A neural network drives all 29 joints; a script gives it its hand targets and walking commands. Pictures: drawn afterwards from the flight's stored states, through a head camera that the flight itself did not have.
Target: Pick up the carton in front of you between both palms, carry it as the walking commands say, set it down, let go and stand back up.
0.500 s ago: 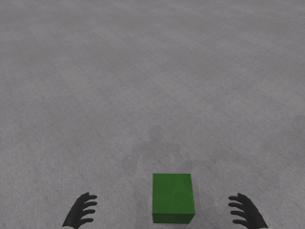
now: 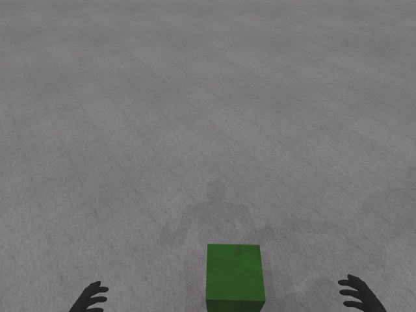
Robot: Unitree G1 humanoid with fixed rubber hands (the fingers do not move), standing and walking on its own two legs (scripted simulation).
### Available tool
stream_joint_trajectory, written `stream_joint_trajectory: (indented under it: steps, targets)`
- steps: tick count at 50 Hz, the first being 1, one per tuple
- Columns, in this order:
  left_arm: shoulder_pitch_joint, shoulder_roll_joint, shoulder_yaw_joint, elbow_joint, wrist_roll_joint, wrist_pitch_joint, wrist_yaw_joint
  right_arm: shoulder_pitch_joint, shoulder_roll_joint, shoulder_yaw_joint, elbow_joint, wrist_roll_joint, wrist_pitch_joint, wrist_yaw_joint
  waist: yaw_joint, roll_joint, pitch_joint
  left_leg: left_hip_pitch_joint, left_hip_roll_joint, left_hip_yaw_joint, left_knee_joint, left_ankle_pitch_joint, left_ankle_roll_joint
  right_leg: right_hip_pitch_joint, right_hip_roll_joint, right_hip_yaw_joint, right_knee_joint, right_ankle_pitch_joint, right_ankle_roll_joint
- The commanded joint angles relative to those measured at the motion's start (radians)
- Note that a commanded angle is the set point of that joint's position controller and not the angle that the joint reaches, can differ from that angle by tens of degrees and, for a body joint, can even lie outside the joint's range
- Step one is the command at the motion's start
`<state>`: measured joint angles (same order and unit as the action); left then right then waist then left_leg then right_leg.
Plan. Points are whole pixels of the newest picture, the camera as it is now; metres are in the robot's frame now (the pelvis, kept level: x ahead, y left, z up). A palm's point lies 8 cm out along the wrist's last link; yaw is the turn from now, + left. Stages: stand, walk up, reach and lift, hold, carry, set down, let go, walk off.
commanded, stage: stand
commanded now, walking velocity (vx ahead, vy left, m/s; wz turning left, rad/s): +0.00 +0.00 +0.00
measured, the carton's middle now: (233, 280) +0.38 -0.05 -0.64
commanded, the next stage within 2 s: none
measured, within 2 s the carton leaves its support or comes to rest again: neither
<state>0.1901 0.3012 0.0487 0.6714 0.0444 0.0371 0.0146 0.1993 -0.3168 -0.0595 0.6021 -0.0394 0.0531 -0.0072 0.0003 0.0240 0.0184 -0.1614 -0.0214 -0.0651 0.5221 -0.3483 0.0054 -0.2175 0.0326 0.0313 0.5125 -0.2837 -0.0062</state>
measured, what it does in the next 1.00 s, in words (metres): stands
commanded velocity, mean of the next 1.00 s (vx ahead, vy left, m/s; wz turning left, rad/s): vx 0.00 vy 0.00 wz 0.00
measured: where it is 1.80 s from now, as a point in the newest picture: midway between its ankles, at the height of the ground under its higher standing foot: outside the picture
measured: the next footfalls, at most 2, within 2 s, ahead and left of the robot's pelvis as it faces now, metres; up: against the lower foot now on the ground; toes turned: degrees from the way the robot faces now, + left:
none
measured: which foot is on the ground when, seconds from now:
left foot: down 0.00-1.00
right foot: down 0.00-1.00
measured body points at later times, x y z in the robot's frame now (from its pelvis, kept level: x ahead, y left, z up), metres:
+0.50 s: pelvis +0.00 -0.01 +0.00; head +0.00 -0.01 +0.45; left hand +0.13 +0.29 -0.10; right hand +0.14 -0.30 -0.10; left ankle -0.04 +0.12 -0.73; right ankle -0.01 -0.12 -0.74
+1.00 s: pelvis -0.01 -0.01 +0.01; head -0.02 -0.01 +0.46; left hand +0.09 +0.30 -0.10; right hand +0.10 -0.31 -0.10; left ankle -0.04 +0.12 -0.74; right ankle -0.01 -0.12 -0.74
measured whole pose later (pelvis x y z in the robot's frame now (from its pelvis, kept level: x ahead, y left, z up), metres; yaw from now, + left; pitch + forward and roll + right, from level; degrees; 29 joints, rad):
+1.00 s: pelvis -0.01 -0.01 +0.01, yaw +0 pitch -2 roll +0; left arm 0.12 0.36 0.02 0.99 0.02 -0.01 0.01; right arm 0.18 -0.38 -0.01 0.90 -0.03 -0.01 -0.02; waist 0.01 0.02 0.02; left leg -0.09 -0.01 -0.06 0.38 -0.26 0.00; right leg -0.14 0.03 0.03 0.39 -0.20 -0.01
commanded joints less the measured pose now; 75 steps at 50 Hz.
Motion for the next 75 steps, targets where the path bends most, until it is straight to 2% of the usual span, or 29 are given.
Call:
stream_joint_trajectory:
  steps: [1, 7, 17, 48, 75]
  targets:
    - [-0.055, 0.132, 0.026, -0.036, 0.000, -0.033, 0.006, -0.037, -0.122, -0.026, -0.043, -0.002, -0.034, -0.007, -0.003, -0.017, -0.070, -0.024, 0.070, -0.045, -0.074, 0.272, -0.015, 0.040, -0.084, 0.059, -0.069, 0.242, 0.001]
    - [-0.055, 0.166, 0.023, 0.030, -0.004, -0.044, 0.013, -0.023, -0.152, -0.021, 0.015, 0.001, -0.048, -0.015, -0.001, -0.025, -0.079, 0.000, 0.079, -0.054, -0.077, 0.345, -0.009, 0.073, -0.097, 0.066, -0.072, 0.318, -0.004]
    - [-0.073, 0.186, 0.018, 0.103, -0.011, -0.050, 0.011, -0.017, -0.172, -0.007, 0.079, 0.006, -0.058, -0.020, 0.004, -0.020, -0.066, 0.001, 0.089, -0.063, -0.097, 0.360, -0.003, 0.105, -0.105, 0.072, -0.089, 0.339, -0.010]
    - [-0.111, 0.226, 0.001, 0.272, -0.022, -0.055, -0.001, -0.043, -0.215, 0.020, 0.248, 0.014, -0.074, -0.019, 0.009, -0.017, -0.017, 0.008, 0.113, -0.079, -0.202, 0.244, 0.010, 0.111, -0.123, 0.105, -0.182, 0.218, -0.020]
    - [-0.125, 0.249, -0.010, 0.337, -0.030, -0.058, -0.004, -0.067, -0.235, 0.029, 0.335, 0.023, -0.077, -0.013, 0.005, -0.019, -0.018, 0.026, 0.124, -0.076, -0.229, 0.244, 0.014, 0.113, -0.130, 0.118, -0.201, 0.228, -0.023]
